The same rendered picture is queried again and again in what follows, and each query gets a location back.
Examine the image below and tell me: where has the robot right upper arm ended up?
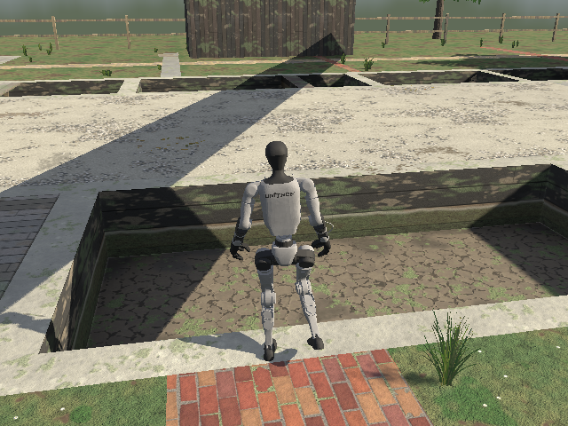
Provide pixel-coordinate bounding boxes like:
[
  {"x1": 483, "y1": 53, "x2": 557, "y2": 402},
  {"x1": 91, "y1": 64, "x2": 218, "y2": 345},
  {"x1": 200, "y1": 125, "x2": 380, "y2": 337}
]
[{"x1": 297, "y1": 177, "x2": 323, "y2": 226}]

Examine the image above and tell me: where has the right robot hand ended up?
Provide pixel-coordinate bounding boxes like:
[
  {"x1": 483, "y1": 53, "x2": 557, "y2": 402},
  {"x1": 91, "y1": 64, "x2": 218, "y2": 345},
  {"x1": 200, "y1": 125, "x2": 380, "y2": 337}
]
[{"x1": 311, "y1": 239, "x2": 331, "y2": 257}]

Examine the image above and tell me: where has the left robot shin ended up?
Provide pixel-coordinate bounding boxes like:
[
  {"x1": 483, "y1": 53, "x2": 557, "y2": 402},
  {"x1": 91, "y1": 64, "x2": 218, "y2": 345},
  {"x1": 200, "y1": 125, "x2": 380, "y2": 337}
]
[{"x1": 261, "y1": 292, "x2": 274, "y2": 350}]

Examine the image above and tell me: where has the robot left forearm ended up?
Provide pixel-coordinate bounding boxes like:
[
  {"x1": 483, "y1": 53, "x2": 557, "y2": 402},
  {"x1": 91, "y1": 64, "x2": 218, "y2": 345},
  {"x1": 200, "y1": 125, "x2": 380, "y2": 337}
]
[{"x1": 232, "y1": 217, "x2": 248, "y2": 246}]

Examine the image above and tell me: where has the right robot thigh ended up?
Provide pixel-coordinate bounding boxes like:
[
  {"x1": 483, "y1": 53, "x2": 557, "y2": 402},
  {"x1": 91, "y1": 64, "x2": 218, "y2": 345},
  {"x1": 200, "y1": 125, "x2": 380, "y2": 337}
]
[{"x1": 295, "y1": 245, "x2": 315, "y2": 296}]

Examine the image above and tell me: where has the robot right forearm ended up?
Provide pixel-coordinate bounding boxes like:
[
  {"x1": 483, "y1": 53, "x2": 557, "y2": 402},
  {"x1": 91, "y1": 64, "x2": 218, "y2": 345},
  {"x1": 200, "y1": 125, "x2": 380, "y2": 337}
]
[{"x1": 313, "y1": 213, "x2": 329, "y2": 242}]

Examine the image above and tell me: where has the robot left upper arm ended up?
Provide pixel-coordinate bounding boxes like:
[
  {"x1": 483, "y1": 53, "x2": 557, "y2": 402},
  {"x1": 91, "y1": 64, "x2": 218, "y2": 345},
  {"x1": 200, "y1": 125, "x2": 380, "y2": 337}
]
[{"x1": 238, "y1": 181, "x2": 261, "y2": 230}]

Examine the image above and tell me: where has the left robot hand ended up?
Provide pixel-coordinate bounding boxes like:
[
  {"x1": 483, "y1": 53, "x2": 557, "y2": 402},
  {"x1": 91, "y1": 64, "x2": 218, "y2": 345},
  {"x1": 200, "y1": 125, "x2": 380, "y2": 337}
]
[{"x1": 230, "y1": 242, "x2": 250, "y2": 260}]

